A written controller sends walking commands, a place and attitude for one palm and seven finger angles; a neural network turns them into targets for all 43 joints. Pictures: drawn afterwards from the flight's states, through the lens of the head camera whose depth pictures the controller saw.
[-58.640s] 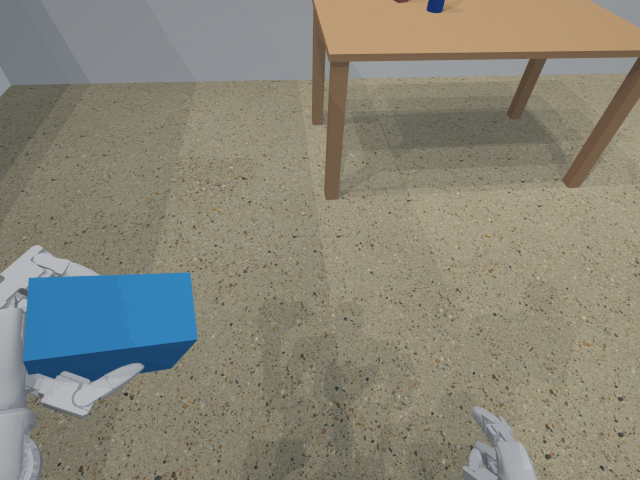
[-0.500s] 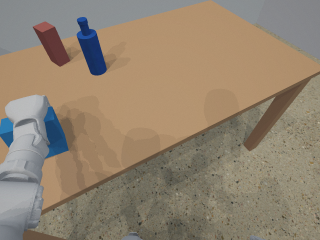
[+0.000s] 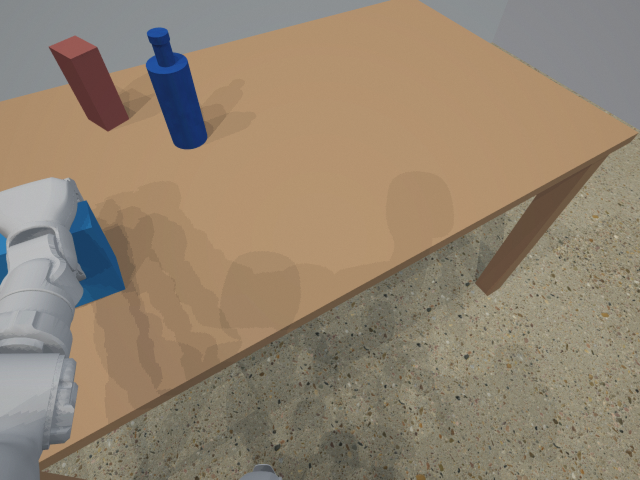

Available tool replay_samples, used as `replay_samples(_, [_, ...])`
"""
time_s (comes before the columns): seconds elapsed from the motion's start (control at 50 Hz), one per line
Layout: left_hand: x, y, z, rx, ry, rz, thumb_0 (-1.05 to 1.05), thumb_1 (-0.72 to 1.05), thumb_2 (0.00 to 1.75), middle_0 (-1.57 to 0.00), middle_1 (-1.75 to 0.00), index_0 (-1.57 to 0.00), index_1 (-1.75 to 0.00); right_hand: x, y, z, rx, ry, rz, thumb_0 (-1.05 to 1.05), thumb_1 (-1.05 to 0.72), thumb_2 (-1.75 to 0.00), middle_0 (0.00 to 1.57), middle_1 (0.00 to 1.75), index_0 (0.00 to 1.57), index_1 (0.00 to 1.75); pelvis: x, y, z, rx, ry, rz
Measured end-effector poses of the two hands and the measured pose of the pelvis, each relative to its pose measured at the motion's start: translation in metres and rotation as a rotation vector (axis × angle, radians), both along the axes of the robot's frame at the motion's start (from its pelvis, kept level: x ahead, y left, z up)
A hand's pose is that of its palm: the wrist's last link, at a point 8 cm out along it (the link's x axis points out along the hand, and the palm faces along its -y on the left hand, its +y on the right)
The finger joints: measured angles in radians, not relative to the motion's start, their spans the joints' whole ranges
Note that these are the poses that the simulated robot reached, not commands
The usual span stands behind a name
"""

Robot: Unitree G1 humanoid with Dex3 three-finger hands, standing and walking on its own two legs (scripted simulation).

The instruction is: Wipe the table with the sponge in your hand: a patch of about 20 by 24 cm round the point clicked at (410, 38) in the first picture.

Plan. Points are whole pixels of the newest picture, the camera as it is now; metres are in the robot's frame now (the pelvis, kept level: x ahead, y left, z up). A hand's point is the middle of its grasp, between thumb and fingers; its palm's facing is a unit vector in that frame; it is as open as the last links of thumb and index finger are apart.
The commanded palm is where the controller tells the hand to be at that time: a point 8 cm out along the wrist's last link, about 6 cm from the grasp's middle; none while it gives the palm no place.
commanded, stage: slide back across to the first lane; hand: left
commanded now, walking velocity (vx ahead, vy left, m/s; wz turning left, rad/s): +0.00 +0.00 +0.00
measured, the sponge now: (66, 271) +0.39 +0.36 -0.01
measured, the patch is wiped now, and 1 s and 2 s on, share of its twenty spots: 0.95 0.95 0.95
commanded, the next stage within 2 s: wipe back along the first lane in 0.56 s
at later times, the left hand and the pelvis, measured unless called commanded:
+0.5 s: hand (21, 243) +0.40 +0.39 +0.05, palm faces -0.09 -0.03 -1.00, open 10.6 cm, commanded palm +0.36 +0.39 +0.10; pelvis +0.02 +0.01 +0.01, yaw +0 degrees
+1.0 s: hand (1, 265) +0.37 +0.40 +0.05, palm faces -0.08 -0.01 -1.00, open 10.6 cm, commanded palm +0.33 +0.38 +0.08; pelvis +0.04 +0.02 +0.01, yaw +1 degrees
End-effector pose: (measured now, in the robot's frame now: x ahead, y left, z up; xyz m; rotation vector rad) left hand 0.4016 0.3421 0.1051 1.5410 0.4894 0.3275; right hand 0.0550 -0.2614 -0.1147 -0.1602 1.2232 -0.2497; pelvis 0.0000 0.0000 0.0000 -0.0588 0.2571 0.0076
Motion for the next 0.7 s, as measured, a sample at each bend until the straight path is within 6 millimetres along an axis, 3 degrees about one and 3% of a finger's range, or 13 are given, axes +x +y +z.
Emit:
replay_samples(0.26, [-0.005,0.02,0.003,-0.012,-0.024,0.024,0.02,-0.56,1.06,-0.7,-1.31,-0.71,-1.33,0.023,0.017,0.01,0.012,-0.047,0.019,0.0,-0.91,-0.9,0.2,0.3,0.2,0.3,0.009,0.012,0.005,-0.002,-0.025,0.001])
replay_samples(0.7, [-0.024,0.061,0.005,-0.011,0.005,0.07,0.02,-0.55,1.06,-0.68,-1.33,-0.68,-1.35,0.087,0.016,0.023,-0.002,-0.09,0.095,0.0,-0.91,-0.9,0.2,0.3,0.2,0.3,0.034,0.014,0.012,-0.003,-0.037,0.018])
